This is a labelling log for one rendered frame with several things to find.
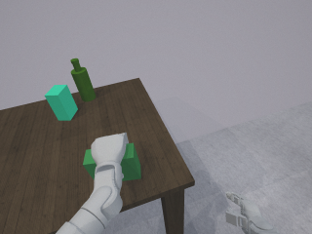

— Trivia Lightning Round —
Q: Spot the robot left hand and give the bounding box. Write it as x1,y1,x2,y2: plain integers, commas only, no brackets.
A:
91,133,129,179

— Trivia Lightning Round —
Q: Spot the right robot forearm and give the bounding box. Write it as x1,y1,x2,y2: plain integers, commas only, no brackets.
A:
248,215,280,234

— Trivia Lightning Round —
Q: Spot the table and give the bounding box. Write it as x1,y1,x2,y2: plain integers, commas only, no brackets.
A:
0,78,195,234

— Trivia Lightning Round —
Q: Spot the robot right hand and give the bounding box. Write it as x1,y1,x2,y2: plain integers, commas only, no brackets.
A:
225,191,262,234

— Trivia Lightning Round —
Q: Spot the sponge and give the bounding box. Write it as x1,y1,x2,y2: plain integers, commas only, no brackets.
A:
83,143,141,181

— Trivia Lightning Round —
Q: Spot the left robot forearm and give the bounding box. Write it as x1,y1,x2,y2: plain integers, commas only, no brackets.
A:
56,161,123,234

